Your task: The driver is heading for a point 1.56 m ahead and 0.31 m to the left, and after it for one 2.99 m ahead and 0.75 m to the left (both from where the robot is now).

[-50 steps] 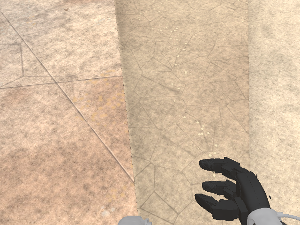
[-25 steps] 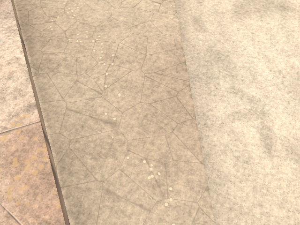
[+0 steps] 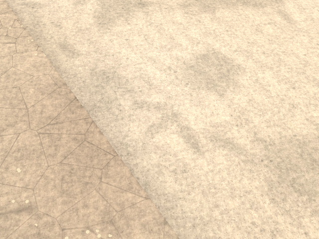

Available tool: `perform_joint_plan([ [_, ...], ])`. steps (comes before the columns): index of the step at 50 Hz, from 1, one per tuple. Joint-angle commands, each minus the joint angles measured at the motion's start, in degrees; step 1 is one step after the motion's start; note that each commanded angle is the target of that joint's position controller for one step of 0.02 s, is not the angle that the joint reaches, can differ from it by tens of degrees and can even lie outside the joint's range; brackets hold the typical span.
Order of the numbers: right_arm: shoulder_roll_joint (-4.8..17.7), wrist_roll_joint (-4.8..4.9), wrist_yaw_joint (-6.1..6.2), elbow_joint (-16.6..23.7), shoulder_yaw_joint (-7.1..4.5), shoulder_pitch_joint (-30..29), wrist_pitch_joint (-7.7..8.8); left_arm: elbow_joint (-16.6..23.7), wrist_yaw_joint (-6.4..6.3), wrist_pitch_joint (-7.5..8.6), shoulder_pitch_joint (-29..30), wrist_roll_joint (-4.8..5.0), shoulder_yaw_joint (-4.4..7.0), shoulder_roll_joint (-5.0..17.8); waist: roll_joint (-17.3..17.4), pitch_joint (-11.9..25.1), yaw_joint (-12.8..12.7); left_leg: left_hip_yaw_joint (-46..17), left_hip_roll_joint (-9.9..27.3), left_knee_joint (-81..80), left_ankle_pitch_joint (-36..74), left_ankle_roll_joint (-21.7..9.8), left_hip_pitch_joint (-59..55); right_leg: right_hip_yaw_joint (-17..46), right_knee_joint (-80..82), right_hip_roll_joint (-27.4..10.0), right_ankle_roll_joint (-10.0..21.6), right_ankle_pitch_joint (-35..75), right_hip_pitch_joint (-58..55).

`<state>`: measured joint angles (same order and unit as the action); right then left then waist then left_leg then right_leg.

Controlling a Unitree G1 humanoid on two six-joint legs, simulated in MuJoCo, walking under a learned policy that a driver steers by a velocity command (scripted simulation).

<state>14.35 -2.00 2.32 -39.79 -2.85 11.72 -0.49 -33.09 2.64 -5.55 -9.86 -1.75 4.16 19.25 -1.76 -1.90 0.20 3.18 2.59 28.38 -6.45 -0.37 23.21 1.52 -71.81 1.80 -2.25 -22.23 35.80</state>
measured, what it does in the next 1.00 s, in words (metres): steps on the spot, turning left: right foot, then left foot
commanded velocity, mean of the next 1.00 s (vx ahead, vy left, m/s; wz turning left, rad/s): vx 0.01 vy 0.00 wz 0.38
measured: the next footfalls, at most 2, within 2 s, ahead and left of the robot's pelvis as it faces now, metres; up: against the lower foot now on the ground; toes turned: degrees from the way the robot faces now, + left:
right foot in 0.16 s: +0.03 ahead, -0.11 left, +0.00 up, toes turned -7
left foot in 0.54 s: +0.05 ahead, +0.07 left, +0.00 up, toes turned +7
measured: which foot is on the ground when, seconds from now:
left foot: down 0.00-0.16, up 0.18-0.52, down 0.54-1.00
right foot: up 0.00-0.14, down 0.16-0.54, up 0.56-1.00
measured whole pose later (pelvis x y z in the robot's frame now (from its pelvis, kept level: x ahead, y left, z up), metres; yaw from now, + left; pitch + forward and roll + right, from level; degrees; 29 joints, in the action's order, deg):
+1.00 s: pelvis +0.05 +0.00 +0.00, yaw +29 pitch +3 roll -3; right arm 17.5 1.2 3.8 -33.3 -4.1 9.6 -4.4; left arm -34.5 -1.6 0.8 -3.8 -0.4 3.7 15.7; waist -1.2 -0.9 0.8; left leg -19.3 -10.7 34.3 -16.0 -4.3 18.2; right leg 9.3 -49.3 4.1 -5.8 -13.8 32.2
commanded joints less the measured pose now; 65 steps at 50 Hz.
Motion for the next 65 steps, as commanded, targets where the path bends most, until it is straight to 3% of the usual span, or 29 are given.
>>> perform_joint_plan([
  [1, 8.3, -0.17, -0.23, 5.0, -2.01, -2.3, 0.75, 4.8, 0.72, -0.12, 0.0, 0.11, -0.78, 1.0, 13.0, 8.2, -1.3, -7.2, 13.1, -10.4, -4.3, -9.5, -3.3, -1.9, 10.4, -1.8, 1.1, 1.2, -7.4],
  [5, 11.5, -0.2, -0.56, 4.6, -3.23, 0.4, -0.55, 4.6, 1.14, 0.08, -1.9, 1.33, -0.87, 2.1, 14.9, 8.8, -0.5, -5.2, 13.9, -9.2, -12.0, -7.0, -0.5, -5.5, 28.0, 0.5, 4.1, -3.8, -20.9],
  [7, 10.0, 0.61, -1.12, 3.0, -2.93, 3.9, -1.9, 1.7, 0.68, 1.08, -7.6, 0.9, -1.17, 0.8, 7.4, 6.8, -2.3, -1.0, 10.4, 0.6, -9.5, -3.2, 6.9, -4.5, 44.5, 3.0, 5.7, 1.3, -33.4],
  [8, 6.0, -0.1, -2.3, 3.4, -1.95, 5.5, -2.06, 1.3, 0.33, 1.9, -9.3, 1.05, -1.2, 2.5, -6.4, 4.9, -2.5, 4.6, 5.2, 14.6, -20.7, 0.7, 17.2, 10.7, 52.6, -7.7, 7.3, -2.1, -38.4],
  [9, 2.9, 0.64, -2.02, 7.8, -0.88, 1.2, -2.15, 3.6, -0.24, 1.74, -8.6, 0.73, 0.48, 11.7, -18.8, 2.8, -4.4, 5.1, -2.6, 19.9, -31.8, 3.3, 27.8, 32.7, 58.7, -26.6, 13.2, 8.9, -32.3],
  [10, 6.5, 1.08, -1.95, 7.1, -1.44, -3.3, -2.46, 2.3, -1.35, 2.33, -10.2, -0.85, -1.18, 6.2, -7.2, 1.1, -6.0, -4.7, 2.0, 21.6, -25.4, 2.5, 19.3, 25.5, 57.7, -23.5, 14.8, 14.6, -25.8],
  [11, 4.2, 2.28, -2.71, 5.3, -0.83, 0.1, -2.6, 1.6, -1.96, 2.89, -4.1, -1.81, -3.2, 1.7, -7.4, 1.3, -0.8, -5.8, 0.3, 20.6, -21.0, 1.8, 12.8, 18.6, 57.1, -19.2, 13.3, 12.5, -21.7],
  [12, 4.4, 2.09, -3.33, 2.5, -0.74, 4.1, -2.57, 1.7, -2.18, 3.5, 0.8, -1.51, -3.56, 0.5, -7.6, 0.8, 2.3, -5.2, -0.8, 20.9, -15.4, 1.8, 7.8, 11.4, 57.2, -14.8, 11.0, 10.5, -18.8],
  [15, 8.9, 1.18, -4.21, 0.2, -2.48, 6.5, -2.31, 2.4, -3.34, 4.35, 3.4, -0.17, -2.63, 1.7, -7.3, 1.2, 2.5, -2.7, -3.9, 28.6, -12.5, 1.4, 5.2, 2.5, 54.8, -12.6, 10.5, 18.7, -19.2],
  [17, 6.8, 1.21, -4.75, 1.8, -1.85, 4.2, -2.33, 1.5, -3.46, 4.17, 0.6, 0.38, -2.18, 1.8, -4.2, 0.9, 1.2, -2.2, -2.8, 28.7, -13.4, 1.1, 8.8, 2.0, 53.1, -15.2, 11.9, 21.1, -23.8],
  [21, 4.6, 1.13, -5.24, 4.8, -0.94, 0.6, -2.22, 0.3, -4.02, 4.26, -2.4, 0.06, -1.51, 2.0, -5.6, 2.1, -0.9, -0.1, -1.7, 21.4, -17.2, -0.5, 6.5, 1.5, 50.1, -18.7, 13.4, 25.5, -28.1],
  [24, 4.4, 1.91, -5.03, 5.8, -1.07, 1.5, -1.79, -0.2, -4.23, 4.24, -1.5, 0.13, -0.86, 2.8, -6.5, 3.5, -0.3, 1.7, -2.7, 14.6, -18.1, -2.1, 1.5, 0.1, 46.2, -19.5, 11.6, 27.7, -28.7],
  [26, 4.0, 1.82, -4.5, 5.3, -1.08, 4.3, -0.76, -0.8, -4.13, 4.05, -1.7, 0.38, -0.22, 3.6, -2.7, 4.4, 1.4, 0.3, -4.1, 2.6, -8.7, -3.2, -6.7, -3.9, 38.6, -17.3, 7.4, 22.1, -25.1],
  [27, 8.1, 0.93, -3.83, 4.8, -2.23, 7.5, 0.14, -0.3, -3.89, 4.02, -2.6, 0.1, -0.22, 2.6, 6.9, 5.3, 2.2, -13.9, 2.9, -4.5, -1.1, -5.4, -13.9, -8.5, 25.0, -12.7, 3.5, 10.2, -17.0],
  [28, 17.0, 1.17, -3.77, 5.4, -4.44, 10.1, 0.25, 4.6, -3.15, 3.45, 2.1, 0.41, -1.63, -1.2, 20.2, 3.6, 3.0, -40.1, 16.8, -5.9, 25.8, -14.9, -22.2, -8.8, 12.5, 0.2, -1.1, -14.8, 4.8],
  [29, 16.8, 2.06, -3.56, 4.5, -5.01, 14.9, -0.38, 4.5, -3.18, 3.13, 5.1, -0.59, -1.81, 0.0, 12.6, 7.9, 6.3, -41.3, 17.4, -6.4, 25.0, -19.5, -27.3, 0.8, 5.4, 0.6, -0.6, -17.9, 9.7],
  [31, 12.8, 1.78, -2.33, 4.7, -3.93, 8.6, -1.63, 2.8, -3.13, 3.61, 4.4, 0.08, -1.76, 0.3, 6.3, 3.3, 2.7, -32.0, 12.0, -6.1, 16.3, -17.9, -22.1, 3.0, 1.5, -1.7, -0.4, -7.8, 10.8],
  [34, 10.6, 2.65, -1.78, 5.4, -3.23, 2.8, -2.28, 0.8, -3.23, 3.15, 2.0, -0.89, -1.4, 2.0, 5.0, 5.3, 0.1, -24.2, 5.2, -5.6, 21.8, -13.0, -16.7, 2.4, 4.0, -2.0, -2.2, 1.6, 4.0],
  [35, 11.3, 4.58, -0.61, 8.5, -3.58, -1.6, -1.87, 4.1, -4.34, 4.09, 7.8, 1.6, -0.27, 0.8, 4.8, 7.0, -0.4, -29.6, 6.2, -5.9, 15.9, -13.5, -15.3, 5.8, 2.1, -0.1, -3.6, 2.3, 5.1],
  [36, 11.7, 4.44, 0.18, 8.7, -3.46, -2.3, -1.79, 4.0, -4.92, 4.41, 7.5, 1.48, -0.53, 1.0, 3.7, 7.9, -0.4, -29.5, 6.1, -6.1, 11.5, -13.6, -16.1, 6.8, 2.6, 0.1, -4.2, 4.1, 6.2],
  [46, 12.7, 3.9, 1.89, 9.4, -4.29, -0.2, -3.23, 4.4, -4.97, 6.77, 10.5, 1.29, 0.43, -0.3, 9.9, 6.9, 1.8, -35.7, 0.4, -2.3, 4.6, -9.7, -14.9, 8.2, 19.8, 3.2, -4.3, 8.8, 3.8],
  [51, 9.3, 2.07, 1.0, 10.2, -2.39, -1.7, -3.44, 2.7, -3.12, 8.19, 9.1, 1.74, 0.06, 0.3, 11.8, 9.8, 2.6, -34.0, 2.2, 1.3, 20.4, -11.5, -13.8, 4.5, 25.0, 0.5, -2.3, 6.7, -7.5],
  [54, 2.2, 1.71, -0.44, 8.5, 0.62, -3.4, -2.43, 0.4, -1.49, 8.63, 4.9, 1.69, -0.93, -3.4, 9.4, 8.3, -0.8, -31.1, 0.6, -1.3, 12.7, -10.2, -6.8, 3.3, 44.6, -1.9, 0.3, 16.8, -25.6],
  [55, 1.4, 1.25, -1.03, 6.1, 0.88, 1.0, -1.4, 0.3, -1.48, 8.47, 5.9, 1.16, -0.96, -3.1, 7.4, 6.5, 0.6, -28.6, -1.4, -1.6, 3.7, -7.8, -6.0, 6.5, 50.0, -2.4, 1.6, 23.2, -29.5],
  [56, 3.5, -0.11, -1.38, 5.2, 0.23, 5.7, -0.33, 1.8, -1.75, 8.4, 6.6, 0.49, 0.05, 2.2, -1.2, 6.0, 4.1, -23.8, -5.7, 3.4, -11.2, -4.3, -3.1, 14.0, 46.9, -8.3, 5.0, 38.3, -32.9],
  [57, 5.8, 0.34, -1.25, 4.7, -0.53, 7.1, 0.43, 2.8, -1.76, 8.24, 8.9, -0.18, 0.05, 2.6, -6.4, 4.7, 5.9, -19.3, -6.8, 3.1, -15.5, -1.3, -1.3, 16.6, 45.9, -10.7, 10.2, 38.0, -31.3],
  [58, 8.6, 0.66, -0.77, 5.2, -1.28, 2.3, 0.75, 2.9, -1.47, 8.23, 8.6, 0.58, 0.57, 2.8, -8.0, 4.0, 3.1, -17.0, -7.0, 3.6, -13.7, 0.4, -3.4, 19.9, 48.3, -10.6, 12.4, 30.8, -27.1],
  [61, 7.6, 1.15, 0.1, 7.1, -2.22, -4.6, -0.02, 2.6, -1.73, 7.13, 3.1, 2.69, 1.58, 5.2, -9.4, 5.8, 0.2, -11.9, -8.2, 8.7, -15.3, 2.2, -2.3, 27.4, 49.1, -11.0, 14.0, 26.7, -28.6],
  [65, 4.8, 1.97, -0.46, 7.3, -2.47, -7.1, 0.95, 3.4, -3.53, 5.56, -1.4, 2.73, 3.08, 7.0, -7.5, 7.6, -2.0, -10.4, -8.8, 17.1, -27.7, 3.1, 7.0, 33.1, 48.8, -12.5, 15.9, 29.4, -34.8],
])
